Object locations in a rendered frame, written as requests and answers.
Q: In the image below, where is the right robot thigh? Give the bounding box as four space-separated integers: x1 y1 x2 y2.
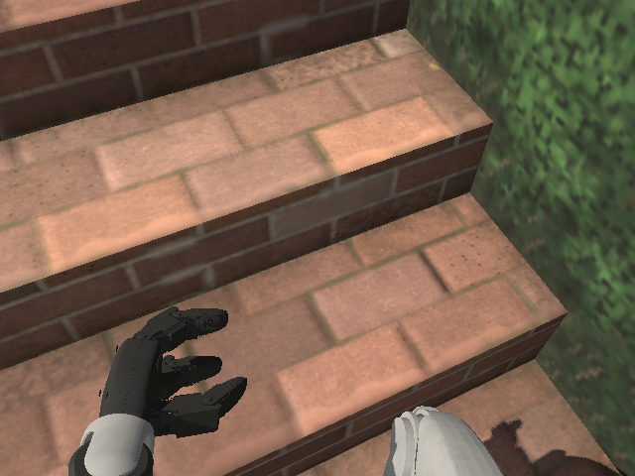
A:
388 410 504 476

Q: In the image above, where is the robot left hand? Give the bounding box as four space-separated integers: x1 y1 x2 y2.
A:
98 306 247 438

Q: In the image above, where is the robot left forearm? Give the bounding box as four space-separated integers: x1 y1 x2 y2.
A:
68 414 155 476

